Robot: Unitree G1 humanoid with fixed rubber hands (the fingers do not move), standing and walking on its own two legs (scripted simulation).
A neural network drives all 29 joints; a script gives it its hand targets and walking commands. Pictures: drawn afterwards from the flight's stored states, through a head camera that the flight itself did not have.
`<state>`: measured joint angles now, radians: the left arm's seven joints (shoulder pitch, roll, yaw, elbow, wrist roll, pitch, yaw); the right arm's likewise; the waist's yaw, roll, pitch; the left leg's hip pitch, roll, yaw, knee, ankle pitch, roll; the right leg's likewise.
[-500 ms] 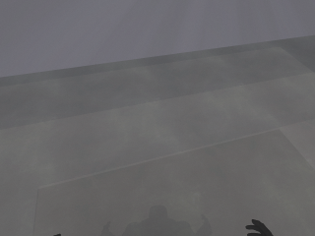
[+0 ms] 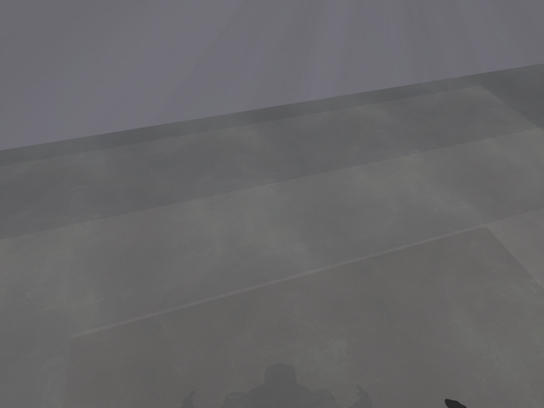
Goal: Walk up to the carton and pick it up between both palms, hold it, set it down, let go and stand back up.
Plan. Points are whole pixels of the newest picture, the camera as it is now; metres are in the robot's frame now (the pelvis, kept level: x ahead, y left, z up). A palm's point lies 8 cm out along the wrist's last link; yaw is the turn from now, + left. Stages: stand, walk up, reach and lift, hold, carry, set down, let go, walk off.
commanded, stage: walk up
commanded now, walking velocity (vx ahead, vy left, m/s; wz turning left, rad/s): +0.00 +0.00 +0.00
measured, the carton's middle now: out of the picture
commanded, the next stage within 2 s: none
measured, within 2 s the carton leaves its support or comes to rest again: neither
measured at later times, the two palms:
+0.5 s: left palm out of the picture +0.14 +0.24 -0.12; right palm out of the picture +0.00 -0.41 -0.11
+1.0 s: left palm (302, 305) +0.31 -0.05 -0.09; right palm out of the picture -0.29 -0.39 -0.10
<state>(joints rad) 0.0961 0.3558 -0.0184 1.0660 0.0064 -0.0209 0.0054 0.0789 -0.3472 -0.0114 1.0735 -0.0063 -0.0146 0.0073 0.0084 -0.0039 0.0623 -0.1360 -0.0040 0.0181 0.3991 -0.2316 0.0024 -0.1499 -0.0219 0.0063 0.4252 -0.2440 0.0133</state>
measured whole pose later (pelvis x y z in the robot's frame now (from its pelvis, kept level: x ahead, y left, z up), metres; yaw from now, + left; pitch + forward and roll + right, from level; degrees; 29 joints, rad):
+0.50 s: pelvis -0.03 -0.05 -0.04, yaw -18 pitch +0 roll +0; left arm 0.26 0.45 0.10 0.69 0.07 0.07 -0.14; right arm 0.13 -0.45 -0.11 0.80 -0.03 0.02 -0.03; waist 0.05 -0.01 0.10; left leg -0.34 0.20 0.17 0.86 -0.49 0.00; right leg -0.45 -0.06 0.04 0.74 -0.26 0.00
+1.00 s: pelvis -0.04 -0.11 -0.03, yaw -52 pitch +0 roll -1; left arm 0.16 0.49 0.08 0.55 0.04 0.06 -0.13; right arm 0.32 -0.51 -0.12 0.74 0.00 -0.03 -0.03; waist -0.01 0.00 0.10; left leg -0.44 0.14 0.07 1.01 -0.57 -0.02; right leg -0.47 0.04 0.09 0.73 -0.27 0.00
